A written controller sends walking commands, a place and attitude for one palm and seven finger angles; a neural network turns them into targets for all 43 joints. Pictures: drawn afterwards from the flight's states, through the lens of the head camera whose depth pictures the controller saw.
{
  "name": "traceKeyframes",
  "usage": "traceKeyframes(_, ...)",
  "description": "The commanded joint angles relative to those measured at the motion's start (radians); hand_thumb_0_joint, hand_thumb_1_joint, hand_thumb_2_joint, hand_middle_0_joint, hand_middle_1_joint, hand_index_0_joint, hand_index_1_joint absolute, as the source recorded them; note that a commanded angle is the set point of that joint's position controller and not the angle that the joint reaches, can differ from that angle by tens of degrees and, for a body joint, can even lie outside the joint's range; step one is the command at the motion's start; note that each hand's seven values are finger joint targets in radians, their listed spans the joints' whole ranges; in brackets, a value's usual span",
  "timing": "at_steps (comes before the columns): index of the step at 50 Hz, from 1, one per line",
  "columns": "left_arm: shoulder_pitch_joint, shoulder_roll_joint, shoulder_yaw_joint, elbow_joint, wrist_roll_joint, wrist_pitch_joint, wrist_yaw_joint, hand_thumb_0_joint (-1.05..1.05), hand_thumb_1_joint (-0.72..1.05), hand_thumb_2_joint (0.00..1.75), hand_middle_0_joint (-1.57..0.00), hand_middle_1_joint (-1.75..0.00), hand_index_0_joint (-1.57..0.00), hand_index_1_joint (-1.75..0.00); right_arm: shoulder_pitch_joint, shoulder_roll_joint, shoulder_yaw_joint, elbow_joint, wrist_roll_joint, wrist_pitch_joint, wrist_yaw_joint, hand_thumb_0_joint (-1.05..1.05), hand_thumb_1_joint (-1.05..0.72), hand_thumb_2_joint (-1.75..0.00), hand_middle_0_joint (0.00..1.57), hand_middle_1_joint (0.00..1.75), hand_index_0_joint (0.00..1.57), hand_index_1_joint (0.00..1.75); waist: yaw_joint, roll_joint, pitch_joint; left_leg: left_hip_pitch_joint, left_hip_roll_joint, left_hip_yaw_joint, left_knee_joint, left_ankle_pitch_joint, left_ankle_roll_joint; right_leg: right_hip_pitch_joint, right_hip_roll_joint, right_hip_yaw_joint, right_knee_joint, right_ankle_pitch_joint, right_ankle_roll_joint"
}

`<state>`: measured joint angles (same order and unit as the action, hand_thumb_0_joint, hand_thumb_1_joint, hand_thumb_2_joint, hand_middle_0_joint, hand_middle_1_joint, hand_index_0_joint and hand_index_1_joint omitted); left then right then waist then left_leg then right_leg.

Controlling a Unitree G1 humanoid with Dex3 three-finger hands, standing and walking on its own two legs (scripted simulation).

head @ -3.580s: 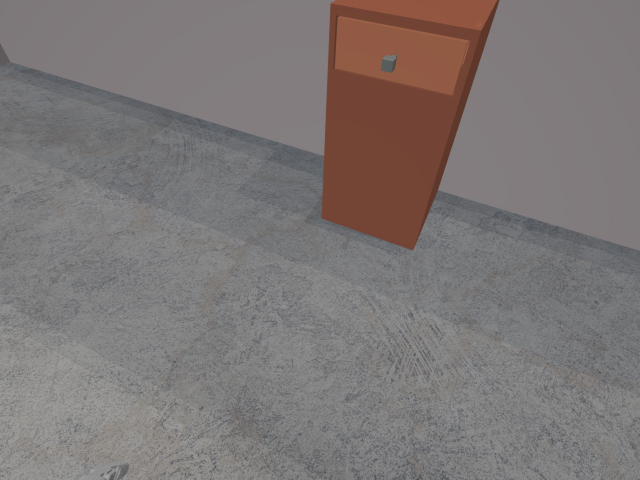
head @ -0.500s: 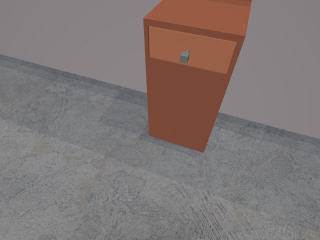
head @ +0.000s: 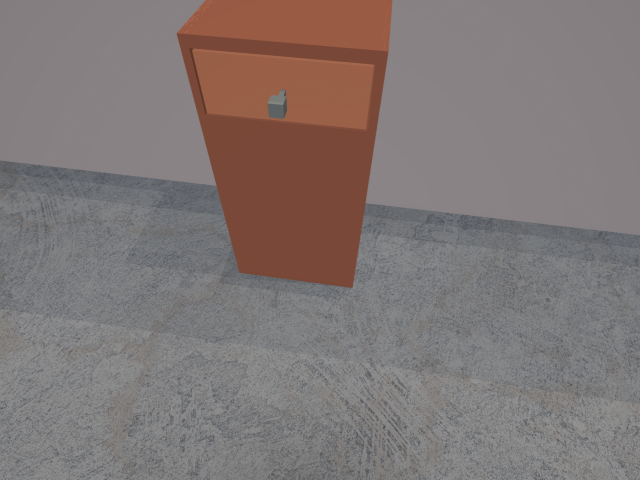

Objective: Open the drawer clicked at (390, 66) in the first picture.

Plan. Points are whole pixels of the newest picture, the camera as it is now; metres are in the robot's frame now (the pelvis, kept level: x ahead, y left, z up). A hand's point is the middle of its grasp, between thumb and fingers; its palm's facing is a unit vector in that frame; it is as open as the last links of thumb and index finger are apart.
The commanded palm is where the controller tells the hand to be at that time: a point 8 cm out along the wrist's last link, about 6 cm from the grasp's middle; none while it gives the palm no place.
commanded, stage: take the last steps up to it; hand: left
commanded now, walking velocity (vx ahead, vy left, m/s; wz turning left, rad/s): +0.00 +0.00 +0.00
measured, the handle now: (279, 102) +0.83 +0.15 +0.01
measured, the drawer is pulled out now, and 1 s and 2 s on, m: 0.00 0.00 0.00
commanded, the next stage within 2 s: come to a stop and stand still in 1.06 s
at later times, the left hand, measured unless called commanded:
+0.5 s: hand out of the picture +0.14 +0.18 -0.17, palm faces -0.14 -0.98 -0.17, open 7.3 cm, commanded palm none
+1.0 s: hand out of the picture +0.15 +0.12 -0.17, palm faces +0.04 -0.99 -0.15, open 7.3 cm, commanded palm none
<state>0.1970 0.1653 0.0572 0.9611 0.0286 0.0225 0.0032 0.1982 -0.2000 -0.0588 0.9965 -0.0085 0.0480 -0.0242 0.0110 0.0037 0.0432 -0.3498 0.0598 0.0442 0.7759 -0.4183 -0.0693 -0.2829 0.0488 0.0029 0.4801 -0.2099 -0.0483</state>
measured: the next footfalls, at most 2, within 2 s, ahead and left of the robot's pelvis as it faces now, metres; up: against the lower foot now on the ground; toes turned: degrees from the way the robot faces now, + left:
left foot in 0.06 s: +0.02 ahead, +0.12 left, +0.00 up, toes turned +3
right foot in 0.58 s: +0.16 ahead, -0.13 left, +0.00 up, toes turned -14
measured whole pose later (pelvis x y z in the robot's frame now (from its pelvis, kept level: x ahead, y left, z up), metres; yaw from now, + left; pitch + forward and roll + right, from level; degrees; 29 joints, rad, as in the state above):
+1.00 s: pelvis +0.20 -0.04 +0.00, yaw -3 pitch -1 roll -1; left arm 0.40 0.12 0.03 1.14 0.03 -0.07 0.01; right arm 0.15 -0.18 -0.06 1.02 -0.02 -0.01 0.03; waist 0.04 0.02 0.02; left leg -0.51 0.13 0.09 0.76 -0.17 -0.02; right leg -0.01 0.00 -0.19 0.33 -0.29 -0.03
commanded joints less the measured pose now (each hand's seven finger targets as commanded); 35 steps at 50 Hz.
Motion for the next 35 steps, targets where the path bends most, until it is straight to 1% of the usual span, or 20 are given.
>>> traceKeyframes(1, 0.005, 0.200, 0.050, -0.043, -0.011, -0.006, 0.019, 0.00, 0.90, 0.90, -0.20, -0.30, -0.20, -0.30, 0.085, -0.057, 0.000, -0.039, 0.004, -0.038, -0.015, 0.00, -0.90, -0.90, 0.20, 0.30, 0.20, 0.30, -0.029, -0.122, -0.113, 0.134, -0.014, 0.008, -0.274, 0.144, 0.022, 0.079, -0.245, 0.269, -0.074, 0.330, -0.095)
traceKeyframes(2, -0.003, 0.174, 0.043, -0.046, -0.017, -0.006, 0.018, 0.00, 0.90, 0.90, -0.20, -0.30, -0.20, -0.30, 0.134, -0.067, 0.003, -0.023, 0.001, -0.048, -0.017, 0.00, -0.90, -0.90, 0.20, 0.30, 0.20, 0.30, -0.046, -0.074, -0.132, 0.245, 0.012, -0.004, -0.377, 0.205, 0.034, 0.024, -0.200, 0.228, -0.046, 0.212, -0.054)
traceKeyframes(3, 0.014, 0.126, 0.033, -0.054, -0.024, -0.002, 0.011, 0.00, 0.90, 0.90, -0.20, -0.30, -0.20, -0.30, 0.145, -0.123, -0.003, -0.021, -0.009, -0.059, -0.018, 0.00, -0.90, -0.90, 0.20, 0.30, 0.20, 0.30, -0.045, 0.100, -0.124, 0.323, 0.147, -0.163, -0.476, 0.145, 0.085, -0.110, -0.096, 0.146, 0.046, -0.038, -0.002)
traceKeyframes(4, 0.003, 0.085, 0.025, -0.070, -0.019, -0.003, 0.001, 0.00, 0.90, 0.90, -0.20, -0.30, -0.20, -0.30, 0.148, -0.202, -0.016, -0.033, -0.020, -0.055, -0.016, 0.00, -0.90, -0.90, 0.20, 0.30, 0.20, 0.30, -0.054, 0.314, -0.066, 0.302, 0.322, -0.371, -0.583, 0.022, 0.170, -0.244, -0.002, -0.002, 0.215, -0.292, 0.048)
traceKeyframes(5, -0.035, 0.112, 0.030, -0.080, -0.007, -0.003, -0.003, 0.00, 0.90, 0.90, -0.20, -0.30, -0.20, -0.30, 0.128, -0.211, -0.017, -0.049, -0.027, -0.049, -0.011, 0.00, -0.90, -0.90, 0.20, 0.30, 0.20, 0.30, -0.063, 0.280, 0.002, 0.195, 0.376, -0.425, -0.636, -0.138, 0.231, -0.267, -0.019, 0.007, 0.383, -0.332, 0.051)
traceKeyframes(6, -0.040, 0.133, 0.038, -0.064, 0.008, 0.005, -0.003, 0.00, 0.90, 0.90, -0.20, -0.30, -0.20, -0.30, 0.110, -0.175, -0.009, -0.047, -0.027, -0.058, -0.014, 0.00, -0.90, -0.90, 0.20, 0.30, 0.20, 0.30, -0.058, 0.311, 0.034, 0.156, 0.347, -0.414, -0.667, -0.176, 0.217, -0.295, -0.045, 0.041, 0.491, -0.307, 0.053)
traceKeyframes(7, -0.035, 0.141, 0.045, -0.043, 0.013, 0.004, -0.013, 0.00, 0.90, 0.90, -0.20, -0.30, -0.20, -0.30, 0.097, -0.131, 0.002, -0.042, -0.025, -0.065, -0.017, 0.00, -0.90, -0.90, 0.20, 0.30, 0.20, 0.30, -0.041, 0.211, 0.076, 0.144, 0.289, -0.342, -0.665, -0.160, 0.194, -0.307, -0.057, 0.045, 0.555, -0.229, 0.054)
traceKeyframes(8, -0.013, 0.122, 0.041, -0.031, 0.012, -0.003, -0.023, 0.00, 0.90, 0.90, -0.20, -0.30, -0.20, -0.30, 0.091, -0.120, 0.008, -0.044, -0.023, -0.072, -0.017, 0.00, -0.90, -0.90, 0.20, 0.30, 0.20, 0.30, -0.027, 0.154, 0.076, 0.165, 0.244, -0.269, -0.648, -0.097, 0.177, -0.318, -0.057, 0.030, 0.587, -0.174, 0.055)
traceKeyframes(11, 0.020, 0.085, 0.026, 0.002, 0.005, -0.017, -0.031, 0.00, 0.90, 0.90, -0.20, -0.30, -0.20, -0.30, 0.157, -0.099, 0.009, -0.011, -0.015, -0.096, -0.017, 0.00, -0.90, -0.90, 0.20, 0.30, 0.20, 0.30, -0.027, 0.100, 0.037, 0.284, 0.187, -0.145, -0.618, 0.110, 0.158, -0.353, -0.076, -0.001, 0.610, -0.067, 0.068)
traceKeyframes(18, -0.084, 0.058, 0.006, -0.017, 0.000, -0.023, -0.030, 0.00, 0.90, 0.90, -0.20, -0.30, -0.20, -0.30, 0.307, -0.078, 0.003, 0.070, -0.020, -0.110, -0.015, 0.00, -0.90, -0.90, 0.20, 0.30, 0.20, 0.30, -0.070, 0.121, 0.069, 0.365, 0.246, -0.109, -0.591, 0.372, 0.226, -0.351, -0.142, -0.056, 0.397, -0.091, 0.085)
traceKeyframes(21, -0.128, 0.045, -0.002, -0.020, -0.003, -0.029, -0.031, 0.00, 0.90, 0.90, -0.20, -0.30, -0.20, -0.30, 0.328, -0.081, 0.000, 0.098, -0.024, -0.106, -0.011, 0.00, -0.90, -0.90, 0.20, 0.30, 0.20, 0.30, -0.083, 0.149, 0.077, 0.342, 0.242, -0.091, -0.577, 0.384, 0.225, -0.281, -0.134, -0.096, 0.275, -0.119, 0.077)
traceKeyframes(24, -0.127, 0.034, -0.002, -0.015, -0.005, -0.041, -0.032, 0.00, 0.90, 0.90, -0.20, -0.30, -0.20, -0.30, 0.320, -0.087, -0.001, 0.113, -0.026, -0.102, -0.007, 0.00, -0.90, -0.90, 0.20, 0.30, 0.20, 0.30, -0.073, 0.171, 0.078, 0.288, 0.238, -0.070, -0.539, 0.390, 0.213, -0.177, -0.114, -0.126, 0.167, -0.119, 0.062)
traceKeyframes(26, -0.030, 0.049, 0.007, 0.021, -0.005, -0.052, -0.028, 0.00, 0.90, 0.90, -0.20, -0.30, -0.20, -0.30, 0.295, -0.080, 0.001, 0.119, -0.022, -0.101, -0.005, 0.00, -0.90, -0.90, 0.20, 0.30, 0.20, 0.30, -0.018, 0.118, 0.023, 0.230, 0.205, -0.033, -0.435, 0.400, 0.181, 0.016, -0.081, -0.148, 0.030, -0.038, 0.046)
traceKeyframes(27, 0.087, 0.078, 0.015, 0.063, -0.002, -0.062, -0.023, 0.00, 0.90, 0.90, -0.20, -0.30, -0.20, -0.30, 0.284, -0.070, 0.003, 0.122, -0.013, -0.104, -0.001, 0.00, -0.90, -0.90, 0.20, 0.30, 0.20, 0.30, 0.038, 0.052, -0.036, 0.164, 0.162, 0.016, -0.299, 0.416, 0.150, 0.199, -0.088, -0.133, -0.032, 0.018, 0.031)
traceKeyframes(28, 0.224, 0.157, 0.033, 0.107, 0.005, -0.078, -0.012, 0.00, 0.90, 0.90, -0.20, -0.30, -0.20, -0.30, 0.283, -0.041, 0.007, 0.109, -0.001, -0.109, 0.009, 0.00, -0.90, -0.90, 0.20, 0.30, 0.20, 0.30, 0.094, -0.100, -0.130, -0.017, 0.097, 0.085, -0.070, 0.290, 0.106, 0.442, -0.255, 0.053, -0.084, -0.060, -0.026)
traceKeyframes(29, 0.343, 0.263, 0.057, 0.136, -0.004, -0.082, 0.000, 0.00, 0.90, 0.90, -0.20, -0.30, -0.20, -0.30, 0.265, 0.007, 0.021, 0.067, 0.003, -0.113, 0.013, 0.00, -0.90, -0.90, 0.20, 0.30, 0.20, 0.30, 0.118, -0.318, -0.183, -0.246, -0.018, 0.120, 0.210, -0.151, 0.068, 0.574, -0.500, 0.407, -0.192, -0.043, -0.125)
traceKeyframes(30, 0.346, 0.256, 0.051, 0.141, -0.018, -0.077, 0.007, 0.00, 0.90, 0.90, -0.20, -0.30, -0.20, -0.30, 0.194, -0.036, 0.009, 0.049, -0.005, -0.104, 0.012, 0.00, -0.90, -0.90, 0.20, 0.30, 0.20, 0.30, 0.126, -0.208, -0.135, -0.293, 0.010, 0.014, 0.358, -0.172, 0.081, 0.485, -0.520, 0.432, -0.244, -0.054, -0.157)
traceKeyframes(32, 0.204, 0.165, 0.033, 0.116, -0.017, -0.082, 0.014, 0.00, 0.90, 0.90, -0.20, -0.30, -0.20, -0.30, 0.163, -0.011, -0.002, 0.068, -0.008, -0.096, 0.017, 0.00, -0.90, -0.90, 0.20, 0.30, 0.20, 0.30, 0.069, -0.155, -0.004, -0.295, 0.076, -0.022, 0.436, -0.001, 0.083, 0.284, -0.461, 0.311, -0.277, -0.125, -0.116)
traceKeyframes(34, 0.142, 0.078, 0.005, 0.101, -0.015, -0.091, 0.016, 0.00, 0.90, 0.90, -0.20, -0.30, -0.20, -0.30, 0.176, 0.016, -0.001, 0.087, -0.014, -0.080, 0.022, 0.00, -0.90, -0.90, 0.20, 0.30, 0.20, 0.30, 0.014, -0.065, 0.062, -0.234, 0.098, -0.023, 0.393, 0.114, 0.065, 0.135, -0.391, 0.145, -0.309, -0.016, -0.078)
traceKeyframes(35, 0.148, 0.054, 0.000, 0.104, -0.011, -0.095, 0.016, 0.00, 0.90, 0.90, -0.20, -0.30, -0.20, -0.30, 0.193, 0.038, 0.001, 0.094, -0.017, -0.072, 0.023, 0.00, -0.90, -0.90, 0.20, 0.30, 0.20, 0.30, -0.003, -0.060, 0.075, -0.214, 0.093, -0.011, 0.370, 0.141, 0.056, 0.101, -0.364, 0.087, -0.311, 0.060, -0.067)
